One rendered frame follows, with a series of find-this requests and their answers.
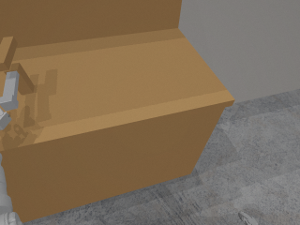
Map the robot left hand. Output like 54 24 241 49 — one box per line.
0 108 12 130

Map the tap lever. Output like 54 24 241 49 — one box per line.
0 70 20 111

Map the counter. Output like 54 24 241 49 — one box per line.
0 0 235 223

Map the left robot forearm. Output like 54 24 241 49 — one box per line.
0 153 13 215

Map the left robot upper arm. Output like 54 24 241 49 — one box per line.
0 212 23 225

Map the robot right hand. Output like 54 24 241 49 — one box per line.
238 211 258 225

